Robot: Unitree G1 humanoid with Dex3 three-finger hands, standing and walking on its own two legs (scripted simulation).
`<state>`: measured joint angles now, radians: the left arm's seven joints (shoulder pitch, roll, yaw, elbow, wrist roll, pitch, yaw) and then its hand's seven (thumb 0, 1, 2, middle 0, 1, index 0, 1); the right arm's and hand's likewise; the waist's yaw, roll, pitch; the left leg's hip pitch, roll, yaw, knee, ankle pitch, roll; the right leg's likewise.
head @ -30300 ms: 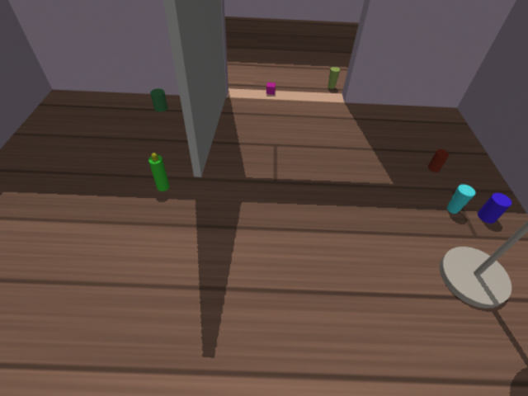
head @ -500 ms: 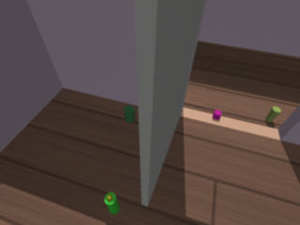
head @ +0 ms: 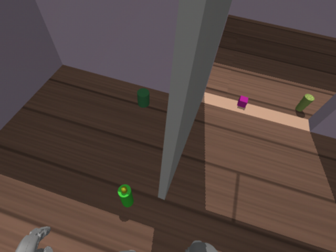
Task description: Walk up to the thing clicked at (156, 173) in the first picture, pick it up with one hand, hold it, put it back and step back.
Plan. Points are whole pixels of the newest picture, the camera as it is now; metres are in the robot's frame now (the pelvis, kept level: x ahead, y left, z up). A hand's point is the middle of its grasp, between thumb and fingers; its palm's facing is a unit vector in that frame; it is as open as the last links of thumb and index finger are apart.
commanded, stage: step back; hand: left
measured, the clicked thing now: (125, 195) +0.43 +0.16 -0.64
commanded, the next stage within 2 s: none
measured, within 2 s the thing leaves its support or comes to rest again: neither
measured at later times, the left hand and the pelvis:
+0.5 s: hand out of the picture +0.01 +0.24 -0.14, palm faces -0.11 -0.91 -0.39, open 7.4 cm; pelvis -0.10 -0.01 +0.00, yaw -5 degrees
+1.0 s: hand out of the picture -0.12 +0.27 -0.14, palm faces -0.05 -0.93 -0.37, open 7.4 cm; pelvis -0.24 +0.00 +0.01, yaw -3 degrees
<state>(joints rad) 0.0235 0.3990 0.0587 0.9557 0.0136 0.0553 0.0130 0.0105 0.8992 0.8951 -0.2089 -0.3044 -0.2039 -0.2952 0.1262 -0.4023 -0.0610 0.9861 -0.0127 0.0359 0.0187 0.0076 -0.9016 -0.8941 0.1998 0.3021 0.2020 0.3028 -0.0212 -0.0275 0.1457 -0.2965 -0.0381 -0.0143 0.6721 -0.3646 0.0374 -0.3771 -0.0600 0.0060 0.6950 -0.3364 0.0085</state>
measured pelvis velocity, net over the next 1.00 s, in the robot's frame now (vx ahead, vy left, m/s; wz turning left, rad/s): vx -0.24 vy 0.00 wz -0.06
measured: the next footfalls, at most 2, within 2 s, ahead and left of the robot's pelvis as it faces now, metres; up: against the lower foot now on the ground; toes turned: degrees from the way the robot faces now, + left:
right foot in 0.40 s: -0.07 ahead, -0.12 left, +0.00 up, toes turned -2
left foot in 0.74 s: -0.13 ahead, +0.12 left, +0.00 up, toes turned -4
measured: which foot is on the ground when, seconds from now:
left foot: down 0.00-0.44, up 0.46-0.72, down 0.74-1.00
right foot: up 0.00-0.38, down 0.40-0.78, up 0.80-1.00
